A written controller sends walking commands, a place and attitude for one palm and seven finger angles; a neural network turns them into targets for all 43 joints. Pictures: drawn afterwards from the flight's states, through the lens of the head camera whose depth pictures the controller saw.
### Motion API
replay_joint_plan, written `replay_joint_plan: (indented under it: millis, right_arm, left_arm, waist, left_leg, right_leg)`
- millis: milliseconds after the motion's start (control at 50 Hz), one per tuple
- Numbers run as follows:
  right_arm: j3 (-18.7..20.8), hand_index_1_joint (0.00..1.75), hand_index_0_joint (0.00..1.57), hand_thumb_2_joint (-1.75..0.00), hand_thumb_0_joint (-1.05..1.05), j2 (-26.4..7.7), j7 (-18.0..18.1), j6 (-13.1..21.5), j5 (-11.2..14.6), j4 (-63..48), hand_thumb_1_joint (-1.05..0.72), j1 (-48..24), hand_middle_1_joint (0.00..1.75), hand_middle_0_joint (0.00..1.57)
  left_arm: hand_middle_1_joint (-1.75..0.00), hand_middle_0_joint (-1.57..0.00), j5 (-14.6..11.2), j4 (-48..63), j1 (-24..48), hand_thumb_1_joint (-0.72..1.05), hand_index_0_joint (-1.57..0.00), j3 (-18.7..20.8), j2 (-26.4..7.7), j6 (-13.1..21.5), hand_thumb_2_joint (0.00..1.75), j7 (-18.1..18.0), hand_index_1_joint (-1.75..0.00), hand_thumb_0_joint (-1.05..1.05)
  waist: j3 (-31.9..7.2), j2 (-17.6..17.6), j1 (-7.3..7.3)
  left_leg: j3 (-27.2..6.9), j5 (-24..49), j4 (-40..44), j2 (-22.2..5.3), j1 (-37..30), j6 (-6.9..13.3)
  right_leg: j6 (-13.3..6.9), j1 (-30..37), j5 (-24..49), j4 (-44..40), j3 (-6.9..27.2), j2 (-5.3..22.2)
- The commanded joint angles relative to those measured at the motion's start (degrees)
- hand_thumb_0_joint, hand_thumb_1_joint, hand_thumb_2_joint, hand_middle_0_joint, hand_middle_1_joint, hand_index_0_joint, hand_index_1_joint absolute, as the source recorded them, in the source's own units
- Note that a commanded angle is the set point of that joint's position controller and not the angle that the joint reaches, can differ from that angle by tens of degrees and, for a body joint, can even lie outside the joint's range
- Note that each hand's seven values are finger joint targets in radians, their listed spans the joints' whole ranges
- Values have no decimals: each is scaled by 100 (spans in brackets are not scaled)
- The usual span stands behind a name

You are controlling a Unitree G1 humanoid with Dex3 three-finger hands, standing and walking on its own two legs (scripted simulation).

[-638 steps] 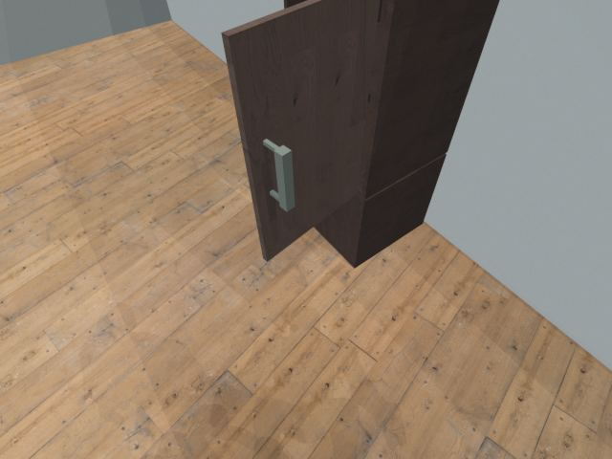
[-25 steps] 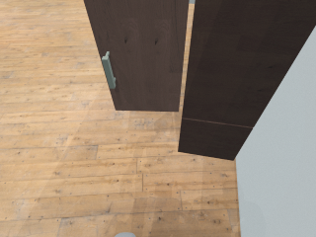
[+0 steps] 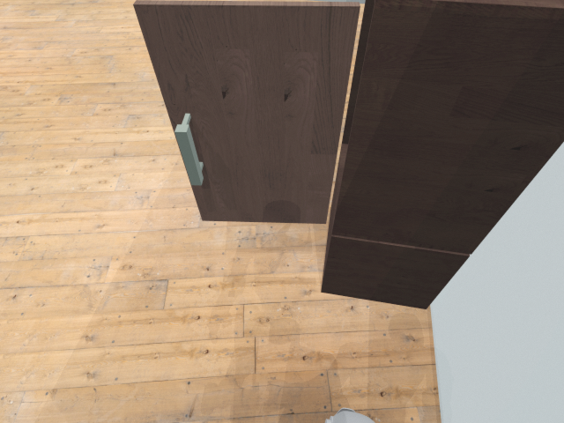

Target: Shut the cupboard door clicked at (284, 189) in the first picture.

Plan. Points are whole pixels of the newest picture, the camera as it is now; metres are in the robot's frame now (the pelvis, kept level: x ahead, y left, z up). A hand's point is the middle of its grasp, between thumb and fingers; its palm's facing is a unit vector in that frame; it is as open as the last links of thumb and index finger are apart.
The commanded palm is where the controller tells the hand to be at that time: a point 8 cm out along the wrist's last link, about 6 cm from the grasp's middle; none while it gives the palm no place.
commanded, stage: take the last steps up to it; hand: left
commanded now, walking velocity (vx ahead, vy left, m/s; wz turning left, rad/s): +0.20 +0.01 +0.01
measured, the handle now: (192, 150) +0.65 +0.24 -0.04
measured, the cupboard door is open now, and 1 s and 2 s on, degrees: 98 98 98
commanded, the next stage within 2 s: come to a stop and stand still in 0.14 s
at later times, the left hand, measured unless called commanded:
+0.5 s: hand (189, 420) +0.15 +0.17 -0.19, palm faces +0.05 -0.98 -0.19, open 7.3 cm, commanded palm none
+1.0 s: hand (210, 399) +0.18 +0.14 -0.17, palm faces +0.00 -0.96 -0.27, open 7.4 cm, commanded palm none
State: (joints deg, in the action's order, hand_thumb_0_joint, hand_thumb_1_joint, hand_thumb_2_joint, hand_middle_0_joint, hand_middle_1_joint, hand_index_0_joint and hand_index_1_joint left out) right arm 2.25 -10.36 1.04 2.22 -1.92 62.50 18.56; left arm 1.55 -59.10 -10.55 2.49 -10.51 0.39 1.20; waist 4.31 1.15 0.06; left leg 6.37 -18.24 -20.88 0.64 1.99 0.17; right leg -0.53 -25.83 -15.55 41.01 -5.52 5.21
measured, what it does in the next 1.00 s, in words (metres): walks ahead: right foot, then left foot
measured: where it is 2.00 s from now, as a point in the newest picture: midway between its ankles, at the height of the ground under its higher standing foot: outside the picture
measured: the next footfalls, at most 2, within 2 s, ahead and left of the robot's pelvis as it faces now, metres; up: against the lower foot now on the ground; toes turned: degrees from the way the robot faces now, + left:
right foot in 0.06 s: +0.13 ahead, -0.10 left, +0.00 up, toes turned -8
left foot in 0.44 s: +0.23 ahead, +0.11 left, +0.00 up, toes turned +4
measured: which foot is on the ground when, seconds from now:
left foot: down 0.00-0.06, up 0.08-0.42, down 0.44-0.78, up 0.80-1.00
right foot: up 0.00-0.04, down 0.06-0.50, up 0.52-0.74, down 0.76-1.00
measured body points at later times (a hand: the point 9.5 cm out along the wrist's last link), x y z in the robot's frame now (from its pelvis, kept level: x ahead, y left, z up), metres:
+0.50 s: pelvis +0.15 -0.01 -0.01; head +0.18 +0.01 +0.44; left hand +0.15 +0.22 -0.17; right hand +0.21 -0.24 -0.16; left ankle +0.19 +0.11 -0.74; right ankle +0.09 -0.10 -0.74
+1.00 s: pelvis +0.12 -0.06 -0.01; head +0.13 -0.07 +0.44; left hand +0.18 +0.19 -0.15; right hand +0.19 -0.31 -0.16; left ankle +0.13 +0.05 -0.72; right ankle +0.09 -0.14 -0.74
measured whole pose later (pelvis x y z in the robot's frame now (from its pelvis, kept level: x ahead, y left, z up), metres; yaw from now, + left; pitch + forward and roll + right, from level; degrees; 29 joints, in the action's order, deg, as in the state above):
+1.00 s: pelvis +0.12 -0.06 -0.01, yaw +0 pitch -1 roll +0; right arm 3.8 -11.5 1.1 -3.1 -1.1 51.9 12.0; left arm 1.9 -50.6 -15.6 0.7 -10.9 -1.1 -2.7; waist 2.9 -1.2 0.8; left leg 2.6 -20.1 -41.9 -0.3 19.2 -0.1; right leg -3.6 -12.1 -21.7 35.1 -5.0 -1.2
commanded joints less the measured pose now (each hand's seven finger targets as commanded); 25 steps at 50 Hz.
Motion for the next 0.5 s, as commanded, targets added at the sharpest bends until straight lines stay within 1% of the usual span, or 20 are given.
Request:
replay_joint_plan:
  millis: [0, 20, 40, 60, 80, 100, 120, 140, 160, 200, 240, 280, 320, 360, 380, 400, 420, 440, 460, 480]
  right_arm:
    - [109, 30, 20, -90, 0, -713, 17, 46, 53, -166, -90, 70, 30, 20]
    - [80, 30, 20, -90, 0, -503, -23, 55, 108, -222, -90, 139, 30, 20]
    - [78, 30, 20, -90, 0, -386, -44, 50, 154, -370, -90, 196, 30, 20]
    - [128, 30, 20, -90, 0, -609, -32, -4, 129, -378, -90, -138, 30, 20]
    - [165, 30, 20, -90, 0, -557, -35, -15, 119, -379, -90, -298, 30, 20]
    - [158, 30, 20, -90, 0, -475, -51, -45, 92, -323, -90, -329, 30, 20]
    - [138, 30, 20, -90, 0, -301, -78, -86, 69, -247, -90, -193, 30, 20]
    - [99, 30, 20, -90, 0, -196, -90, -132, 49, -158, -90, -2, 30, 20]
    - [80, 30, 20, -90, 0, -104, -100, -160, 43, -94, -90, 133, 30, 20]
    - [58, 30, 20, -90, 0, -3, -112, -181, 58, -69, -90, 174, 30, 20]
    - [23, 30, 20, -90, 0, 147, -109, -155, 86, -105, -90, 20, 30, 20]
    - [-40, 30, 20, -90, 0, 149, -67, -155, 118, -115, -90, -58, 30, 20]
    - [-49, 30, 20, -90, 0, 74, -27, -190, 137, -137, -90, -163, 30, 20]
    - [-18, 30, 20, -90, 0, -109, 1, -242, 146, -109, -90, -147, 30, 20]
    - [17, 30, 20, -90, 0, -284, 16, -243, 145, -105, -90, -92, 30, 20]
    - [51, 30, 20, -90, 0, -538, 42, -222, 131, -156, -90, -81, 30, 20]
    - [105, 30, 20, -90, 0, -716, 61, -254, 122, -177, -90, -4, 30, 20]
    - [125, 30, 20, -90, 0, -862, 107, -274, 127, -238, -90, -76, 30, 20]
    - [129, 30, 20, -90, 0, -881, 154, -288, 141, -269, -90, -159, 30, 20]
    - [149, 30, 20, -90, 0, -948, 198, -302, 126, -309, -90, -179, 30, 20]
  left_arm:
    - [-30, -20, -7, 103, -758, 90, -20, 175, -513, 144, 90, 15, -30, 0]
    - [-30, -20, 20, -79, -1415, 90, -20, 281, -959, 227, 90, -36, -30, 0]
    - [-30, -20, -29, -203, -1972, 90, -20, 371, -1439, 256, 90, -91, -30, 0]
    - [-30, -20, -95, -147, -1777, 90, -20, 322, -1299, 273, 90, -144, -30, 0]
    - [-30, -20, -92, 7, -1225, 90, -20, 268, -1075, 254, 90, -181, -30, 0]
    - [-30, -20, -107, 154, -823, 90, -20, 208, -848, 265, 90, -199, -30, 0]
    - [-30, -20, -100, 226, -604, 90, -20, 182, -660, 291, 90, -224, -30, 0]
    - [-30, -20, -86, 248, -464, 90, -20, 133, -541, 336, 90, -227, -30, 0]
    - [-30, -20, -72, 214, -459, 90, -20, 108, -457, 375, 90, -222, -30, 0]
    - [-30, -20, -72, 98, -537, 90, -20, 92, -439, 424, 90, -203, -30, 0]
    - [-30, -20, -62, -7, -625, 90, -20, 90, -411, 445, 90, -212, -30, 0]
    - [-30, -20, -76, -46, -572, 90, -20, 50, -475, 407, 90, -235, -30, 0]
    - [-30, -20, -84, -104, -534, 90, -20, 44, -569, 320, 90, -291, -30, 0]
    - [-30, -20, -108, -133, -484, 90, -20, 41, -660, 221, 90, -337, -30, 0]
    - [-30, -20, -117, -127, -521, 90, -20, 35, -654, 169, 90, -356, -30, 0]
    - [-30, -20, -133, -88, -690, 90, -20, 26, -546, 101, 90, -391, -30, 0]
    - [-30, -20, -106, -62, -785, 90, -20, -4, -436, 28, 90, -439, -30, 0]
    - [-30, -20, -104, 9, -888, 90, -20, -25, -322, -33, 90, -442, -30, 0]
    - [-30, -20, -131, 35, -866, 90, -20, -14, -355, -93, 90, -416, -30, 0]
    - [-30, -20, -155, 71, -802, 90, -20, 8, -429, -151, 90, -382, -30, 0]
  waist:
    - [-29, -355, -429]
    - [-388, 698, -710]
    - [-751, 1759, -809]
    - [-624, 1556, -787]
    - [-305, 1034, -553]
    - [-179, 459, -360]
    - [-244, 300, -209]
    - [-247, 413, -64]
    - [-302, 477, -6]
    - [-372, 470, 28]
    - [-414, 162, -10]
    - [-571, 356, -43]
    - [-586, 583, -53]
    - [-419, 630, 60]
    - [-467, 465, 78]
    - [-563, -4, 28]
    - [-468, -383, 43]
    - [-403, -881, 4]
    - [-468, -1323, 6]
    - [-573, -1508, 64]
  left_leg:
    - [-427, 1052, -520, -1009, 1426, 549]
    - [-43, 403, -1958, -462, 2285, 282]
    - [165, -1728, -3690, 54, 3133, 40]
    - [-573, -1612, -4554, -209, 3211, 63]
    - [-758, -1064, -4865, -409, 3365, 43]
    - [-836, -530, -4767, -593, 3245, -9]
    - [-763, -253, -4471, -687, 2938, -53]
    - [-679, -80, -4175, -725, 2725, -112]
    - [-571, -23, -3834, -695, 2545, -160]
    - [-409, 65, -3221, -622, 2482, -239]
    - [-280, 118, -2553, -514, 2395, -314]
    - [-248, 170, -1956, -377, 2158, -358]
    - [-250, 448, -1475, -268, 1753, -354]
    - [-312, 1127, -850, -256, 1271, -290]
    - [-432, 2286, -632, -456, 905, -187]
    - [-818, 3822, -688, -933, 549, 55]
    - [-1114, 4521, -680, -1354, 511, 312]
    - [-1304, 5030, -574, -1688, 583, 569]
    - [-1590, 5348, -335, -1892, 699, 843]
    - [-1711, 5266, -69, -2047, 727, 1032]
  right_leg:
    - [-102, 2128, 401, -999, -62, -270]
    - [-414, 3277, 279, -1532, 1081, 568]
    - [-1114, 3775, 294, -2485, 3025, 2011]
    - [-1242, 3112, 40, -2827, 3327, 2039]
    - [-1266, 2630, -249, -2912, 2984, 1949]
    - [-1124, 2175, -20, -2902, 2289, 1698]
    - [-1027, 1846, 336, -2956, 1740, 1500]
    - [-927, 1601, 792, -2998, 1235, 1333]
    - [-894, 1548, 1216, -2988, 976, 1198]
    - [-896, 1743, 1857, -2937, 714, 1071]
    - [-913, 1938, 2950, -2740, 561, 1031]
    - [-874, 2179, 4074, -2356, 465, 971]
    - [-799, 2087, 4425, -2004, 407, 905]
    - [-598, 1765, 4020, -1716, 351, 809]
    - [-414, 1550, 3482, -1498, 312, 667]
    - [-196, 1267, 2529, -1287, 218, 430]
    - [-60, 1113, 1245, -1154, 131, 120]
    - [30, 1022, 206, -975, 84, -105]
    - [100, 1078, -825, -484, 13, -227]
    - [122, 959, -1666, 277, 143, -307]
